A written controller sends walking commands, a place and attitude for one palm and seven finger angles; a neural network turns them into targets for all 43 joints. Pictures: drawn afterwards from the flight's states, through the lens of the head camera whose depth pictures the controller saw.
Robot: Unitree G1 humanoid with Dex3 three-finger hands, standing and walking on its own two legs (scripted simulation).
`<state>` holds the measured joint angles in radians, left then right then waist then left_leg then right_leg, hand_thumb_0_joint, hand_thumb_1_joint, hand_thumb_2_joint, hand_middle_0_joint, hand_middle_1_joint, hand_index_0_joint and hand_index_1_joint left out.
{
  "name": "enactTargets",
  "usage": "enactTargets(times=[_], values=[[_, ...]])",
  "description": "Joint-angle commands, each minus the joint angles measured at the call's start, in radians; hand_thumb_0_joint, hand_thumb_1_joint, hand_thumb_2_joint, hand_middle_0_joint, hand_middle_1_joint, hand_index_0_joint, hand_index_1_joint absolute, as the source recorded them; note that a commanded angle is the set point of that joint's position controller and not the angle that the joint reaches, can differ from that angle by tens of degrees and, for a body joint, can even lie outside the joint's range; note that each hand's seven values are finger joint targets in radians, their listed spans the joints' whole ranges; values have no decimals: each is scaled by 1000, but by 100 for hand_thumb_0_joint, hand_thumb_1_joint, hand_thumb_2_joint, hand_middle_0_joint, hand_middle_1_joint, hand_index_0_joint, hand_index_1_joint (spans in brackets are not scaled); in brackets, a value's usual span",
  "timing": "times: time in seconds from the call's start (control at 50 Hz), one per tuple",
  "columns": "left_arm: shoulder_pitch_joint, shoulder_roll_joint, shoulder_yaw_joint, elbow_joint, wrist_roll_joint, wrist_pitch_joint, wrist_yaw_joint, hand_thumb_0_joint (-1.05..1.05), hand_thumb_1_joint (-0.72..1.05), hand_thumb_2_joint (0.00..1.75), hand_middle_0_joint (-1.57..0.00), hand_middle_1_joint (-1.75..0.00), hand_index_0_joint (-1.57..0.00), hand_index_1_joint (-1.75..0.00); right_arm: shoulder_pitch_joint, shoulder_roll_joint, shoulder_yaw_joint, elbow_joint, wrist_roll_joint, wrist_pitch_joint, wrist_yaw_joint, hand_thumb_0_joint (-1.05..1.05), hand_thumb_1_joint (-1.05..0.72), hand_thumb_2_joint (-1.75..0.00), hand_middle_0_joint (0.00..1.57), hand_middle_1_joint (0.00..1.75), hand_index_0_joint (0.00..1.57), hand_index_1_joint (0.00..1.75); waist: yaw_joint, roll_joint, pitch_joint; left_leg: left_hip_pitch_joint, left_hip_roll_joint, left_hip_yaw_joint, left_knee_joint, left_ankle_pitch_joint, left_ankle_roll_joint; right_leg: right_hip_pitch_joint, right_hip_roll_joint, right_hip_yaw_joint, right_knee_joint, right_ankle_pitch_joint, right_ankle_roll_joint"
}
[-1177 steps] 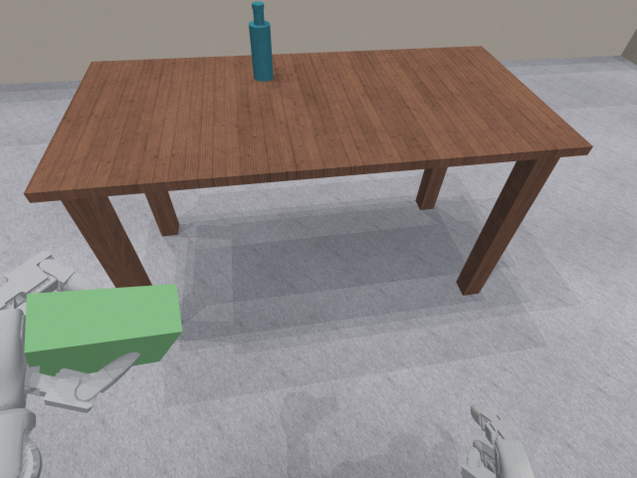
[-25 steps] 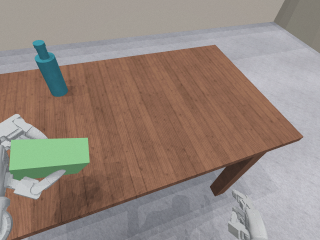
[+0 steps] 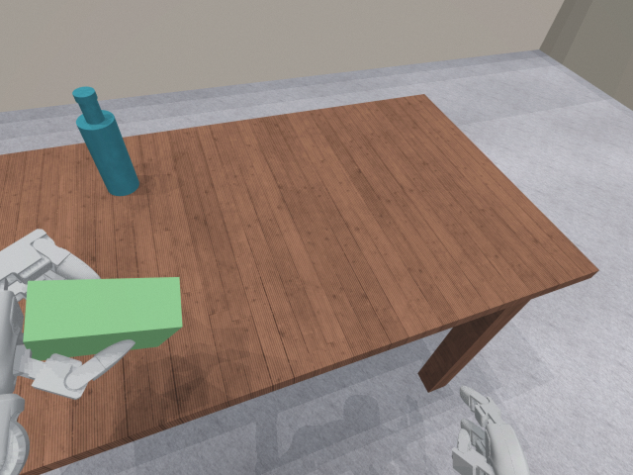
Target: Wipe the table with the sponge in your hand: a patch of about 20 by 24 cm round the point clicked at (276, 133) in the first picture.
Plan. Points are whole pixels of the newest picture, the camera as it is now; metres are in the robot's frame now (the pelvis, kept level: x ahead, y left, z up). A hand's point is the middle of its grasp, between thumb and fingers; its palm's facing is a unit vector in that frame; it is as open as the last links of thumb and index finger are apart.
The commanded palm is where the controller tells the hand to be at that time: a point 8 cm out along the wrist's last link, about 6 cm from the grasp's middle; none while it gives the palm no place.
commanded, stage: turn the palm down, sponge in hand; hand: left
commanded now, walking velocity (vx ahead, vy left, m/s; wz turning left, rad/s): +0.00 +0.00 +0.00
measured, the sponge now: (126, 318) +0.23 +0.22 +0.12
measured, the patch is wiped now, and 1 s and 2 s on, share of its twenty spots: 0.00 0.00 0.00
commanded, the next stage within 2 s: none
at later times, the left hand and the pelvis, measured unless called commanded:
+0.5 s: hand (80, 345) +0.19 +0.23 +0.15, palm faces +0.43 -0.65 -0.63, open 9.3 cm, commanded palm +0.16 +0.27 +0.17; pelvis -0.01 -0.05 -0.02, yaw +4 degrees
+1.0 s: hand (96, 325) +0.21 +0.23 +0.14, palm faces +0.30 -0.39 -0.87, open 9.3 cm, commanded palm +0.18 +0.24 +0.18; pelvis +0.01 -0.07 -0.02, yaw +2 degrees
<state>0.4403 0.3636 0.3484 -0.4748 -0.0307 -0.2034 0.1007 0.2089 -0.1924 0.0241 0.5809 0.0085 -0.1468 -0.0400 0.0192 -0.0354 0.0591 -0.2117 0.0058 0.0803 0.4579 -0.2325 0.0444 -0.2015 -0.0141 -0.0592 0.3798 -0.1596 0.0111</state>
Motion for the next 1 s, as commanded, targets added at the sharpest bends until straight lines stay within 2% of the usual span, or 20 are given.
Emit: enactTargets(times=[0.0,0.02,0.04,0.06,0.08,0.1,0.12,0.14,0.22,0.3,0.34,0.42,0.48,0.58,0.7,0.74,0.76,0.84,0.86,0.98], values=[[-83,157,109,-219,-18,-66,18,0,10,130,-120,-160,-120,-160,-79,-136,-61,-155,0,-57,-7,0,-90,-90,20,30,20,30,-4,108,-148,-40,81,-123,-131,50,-37,111,-42,90,-25,109,-29],[-87,154,105,-222,-17,-66,18,0,10,130,-120,-160,-120,-160,-79,-136,-62,-155,1,-56,-7,0,-90,-90,20,30,20,30,-3,98,-153,-36,82,-122,-126,50,-37,112,-44,92,-25,109,-29],[-1047,946,447,-544,25,-210,23,0,10,130,-120,-160,-120,-160,34,-207,59,-240,77,-21,-72,0,-90,-90,20,30,20,30,-71,392,-174,-271,100,-192,-123,-200,16,198,14,62,200,-121,31],[-745,481,308,-43,124,6,-13,0,10,130,-120,-160,-120,-160,-101,-151,-72,-114,-61,-35,-57,0,-90,-90,20,30,20,30,55,315,-302,46,26,-121,-55,97,-86,38,17,13,174,-40,-67],[-526,336,135,55,56,53,-17,0,10,130,-120,-160,-120,-160,-108,-185,-49,-135,-48,-55,3,0,-90,-90,20,30,20,30,18,205,-152,13,19,-148,-74,263,-126,-54,41,-47,115,-4,-70],[-432,300,171,-2,45,78,-33,0,10,130,-120,-160,-120,-160,-84,-216,-73,-111,-37,-44,17,0,-90,-90,20,30,20,30,36,204,-303,157,53,-134,-32,403,-118,-69,52,-33,134,63,-61],[-375,223,113,-22,-24,143,-73,0,10,130,-120,-160,-120,-160,-105,-202,-65,-130,-22,-43,6,0,-90,-90,20,30,20,30,66,266,-310,191,37,-121,-15,403,-106,-72,35,-13,116,64,-56],[-307,204,116,29,-73,218,-99,0,10,130,-120,-160,-120,-160,-140,-195,-48,-125,8,-41,12,0,-90,-90,20,30,20,30,70,210,-300,177,40,-111,-25,317,-101,-58,43,-21,116,39,-57],[-151,206,-9,-124,38,333,-149,0,10,130,-120,-160,-120,-160,-185,-199,-29,-159,14,-4,31,0,-90,-90,20,30,20,30,64,79,-163,47,28,-100,-37,242,-60,-29,31,-50,111,84,-43],[-181,320,122,-220,109,223,-72,0,10,130,-120,-160,-120,-160,-206,-186,-35,-180,-11,15,13,0,-90,-90,20,30,20,30,39,-20,-164,0,17,-101,-24,76,-38,-75,47,-36,116,-34,-34],[-288,461,256,-321,110,132,-7,0,10,130,-120,-160,-120,-160,-218,-177,-35,-171,-17,9,-5,0,-90,-90,20,30,20,30,48,22,-218,-1,8,-94,-4,10,-33,-91,54,-8,118,-106,-30],[-314,380,196,-186,173,44,89,0,10,130,-120,-160,-120,-160,-158,-152,-45,-102,-36,-1,-14,0,-90,-90,20,30,20,30,31,189,-209,-10,-5,-83,47,5,-39,-138,39,9,120,-123,-38],[-384,385,129,-47,211,126,72,0,10,130,-120,-160,-120,-160,-160,-159,-37,-88,-31,15,-26,0,-90,-90,20,30,20,30,8,244,-168,-46,-17,-63,61,-45,-30,-137,11,36,83,-161,-37],[-417,415,10,48,235,323,-80,0,10,130,-120,-160,-120,-160,-210,-178,-21,-136,4,57,-71,0,-90,-90,20,30,20,30,19,132,-144,-67,-21,-44,67,-51,-18,-80,-24,114,4,-257,-21],[-288,497,148,-64,234,202,-144,0,10,130,-120,-160,-120,-160,-201,-162,-38,-169,-3,60,-79,0,-90,-90,20,30,20,30,69,-81,-217,-93,-6,-81,135,61,-18,4,-61,192,36,-110,11],[-203,586,276,-91,225,153,-110,0,10,130,-120,-160,-120,-160,-201,-159,-47,-163,-1,49,-74,0,-90,-90,20,30,20,30,106,-38,-255,-97,-6,-83,152,101,-25,38,-59,215,69,-6,6],[-217,515,230,-110,225,140,-94,0,10,130,-120,-160,-120,-160,-188,-147,-49,-165,-2,53,-65,0,-90,-90,20,30,20,30,97,-7,-277,-110,-6,-83,158,119,-28,47,-71,202,96,72,8],[-131,524,255,-64,276,186,8,0,10,130,-120,-160,-120,-160,-150,-176,-69,-150,11,61,-52,0,-90,-90,20,30,20,30,94,158,-215,-114,-13,-71,164,119,-36,-33,-46,206,112,69,-25],[-139,463,182,-36,288,218,16,0,10,130,-120,-160,-120,-160,-141,-176,-70,-157,12,72,-51,0,-90,-90,20,30,20,30,82,154,-204,-139,-4,-69,167,102,-38,-38,-63,204,111,62,-19],[-200,504,90,-52,394,347,-9,0,10,130,-120,-160,-120,-160,-165,-199,-63,-197,26,95,-84,0,-90,-90,20,30,20,30,59,19,-233,-123,-11,-72,165,90,-9,-38,-52,195,113,32,-2]])
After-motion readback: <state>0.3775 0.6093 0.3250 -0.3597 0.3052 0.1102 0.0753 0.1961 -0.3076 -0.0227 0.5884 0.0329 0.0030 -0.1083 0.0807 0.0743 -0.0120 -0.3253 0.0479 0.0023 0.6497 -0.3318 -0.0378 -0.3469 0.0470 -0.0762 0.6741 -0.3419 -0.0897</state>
